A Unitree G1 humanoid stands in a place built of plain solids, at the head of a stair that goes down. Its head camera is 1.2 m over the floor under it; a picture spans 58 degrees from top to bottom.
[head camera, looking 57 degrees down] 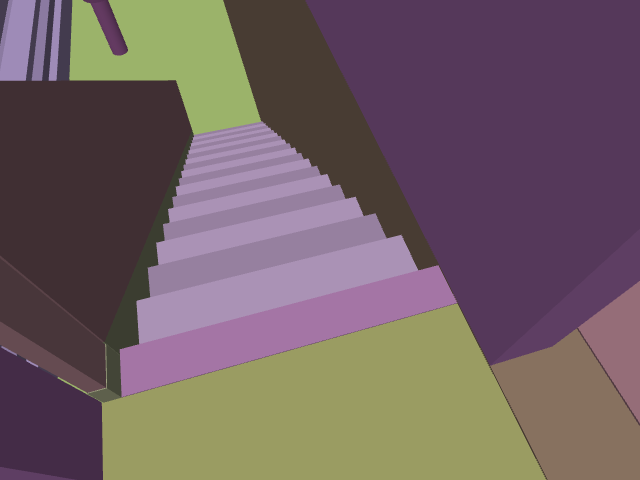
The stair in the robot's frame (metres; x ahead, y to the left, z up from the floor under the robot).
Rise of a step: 0.17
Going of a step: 0.24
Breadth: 0.99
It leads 16 degrees to the left of straight ahead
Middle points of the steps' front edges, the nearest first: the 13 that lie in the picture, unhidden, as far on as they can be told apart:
0.55 0.10 0.00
0.78 0.16 -0.17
1.01 0.23 -0.34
1.23 0.30 -0.51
1.46 0.36 -0.68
1.69 0.43 -0.85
1.92 0.49 -1.02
2.15 0.56 -1.19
2.38 0.63 -1.36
2.60 0.69 -1.53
2.83 0.76 -1.70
3.06 0.83 -1.87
3.29 0.89 -2.04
